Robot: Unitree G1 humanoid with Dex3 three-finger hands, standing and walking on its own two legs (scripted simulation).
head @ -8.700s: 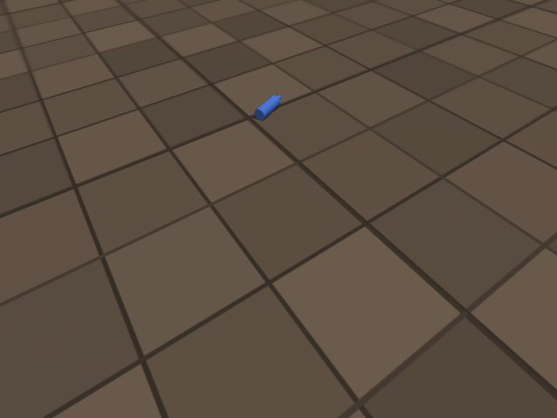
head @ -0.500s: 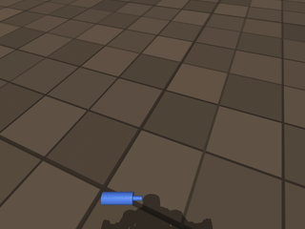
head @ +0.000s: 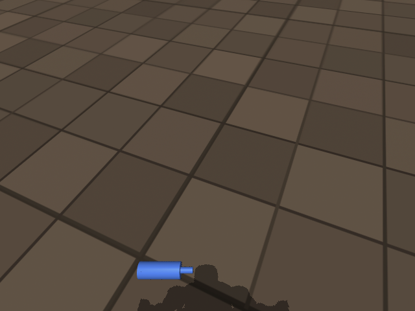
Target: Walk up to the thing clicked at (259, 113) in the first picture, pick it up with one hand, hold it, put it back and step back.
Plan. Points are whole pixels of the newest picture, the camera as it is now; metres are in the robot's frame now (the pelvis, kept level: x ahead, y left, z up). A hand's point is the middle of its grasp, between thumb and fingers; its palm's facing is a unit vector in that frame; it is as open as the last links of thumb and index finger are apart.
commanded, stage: stand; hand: left
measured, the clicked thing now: (166, 270) +0.44 +0.24 -0.74
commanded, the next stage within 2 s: none
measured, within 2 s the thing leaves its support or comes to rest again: neither
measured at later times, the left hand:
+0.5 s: hand out of the picture +0.07 +0.25 -0.16, palm faces -0.03 -0.94 -0.34, open 7.4 cm
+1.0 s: hand out of the picture +0.07 +0.25 -0.16, palm faces -0.04 -0.94 -0.33, open 7.4 cm
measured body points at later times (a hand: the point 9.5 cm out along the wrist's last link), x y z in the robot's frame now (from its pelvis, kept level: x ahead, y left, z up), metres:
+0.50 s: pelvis +0.00 +0.00 +0.00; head +0.00 +0.00 +0.45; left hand +0.07 +0.30 -0.13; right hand +0.07 -0.30 -0.13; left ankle -0.01 +0.13 -0.75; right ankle +0.00 -0.13 -0.75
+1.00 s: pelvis +0.00 +0.00 +0.00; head +0.01 +0.01 +0.45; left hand +0.07 +0.30 -0.13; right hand +0.07 -0.30 -0.13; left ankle -0.01 +0.13 -0.75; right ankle +0.00 -0.13 -0.75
